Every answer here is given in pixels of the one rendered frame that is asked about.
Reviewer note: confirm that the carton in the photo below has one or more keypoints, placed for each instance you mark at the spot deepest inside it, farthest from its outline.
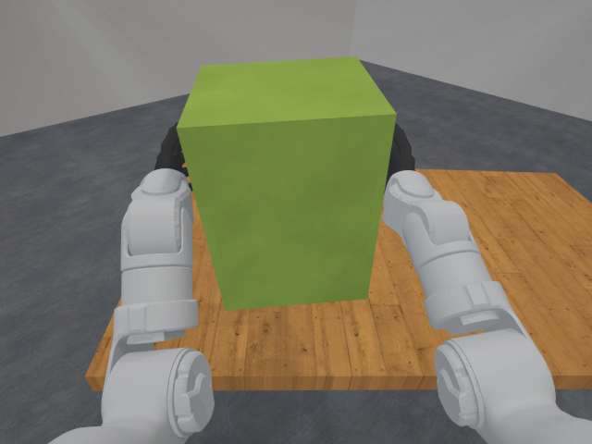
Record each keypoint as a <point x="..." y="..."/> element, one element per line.
<point x="288" y="162"/>

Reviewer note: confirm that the left robot hand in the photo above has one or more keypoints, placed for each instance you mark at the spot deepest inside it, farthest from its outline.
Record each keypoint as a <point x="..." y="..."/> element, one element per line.
<point x="170" y="155"/>

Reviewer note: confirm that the left robot forearm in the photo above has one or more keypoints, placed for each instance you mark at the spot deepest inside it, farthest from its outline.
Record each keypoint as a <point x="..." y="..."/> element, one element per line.
<point x="156" y="261"/>

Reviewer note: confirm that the right robot upper arm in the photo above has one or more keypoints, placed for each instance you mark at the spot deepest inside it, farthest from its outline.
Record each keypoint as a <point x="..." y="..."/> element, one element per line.
<point x="496" y="383"/>

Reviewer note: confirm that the right robot forearm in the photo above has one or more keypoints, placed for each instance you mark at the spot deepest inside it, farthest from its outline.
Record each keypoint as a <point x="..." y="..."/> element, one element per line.
<point x="460" y="294"/>

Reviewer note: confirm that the right robot hand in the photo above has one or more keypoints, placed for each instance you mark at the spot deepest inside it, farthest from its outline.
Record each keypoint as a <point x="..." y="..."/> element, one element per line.
<point x="401" y="154"/>

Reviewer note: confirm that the table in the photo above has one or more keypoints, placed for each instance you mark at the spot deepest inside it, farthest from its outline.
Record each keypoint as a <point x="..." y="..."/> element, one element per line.
<point x="534" y="232"/>

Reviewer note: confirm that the left robot upper arm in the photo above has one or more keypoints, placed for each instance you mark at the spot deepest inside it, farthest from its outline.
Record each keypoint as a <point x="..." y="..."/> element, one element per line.
<point x="152" y="397"/>

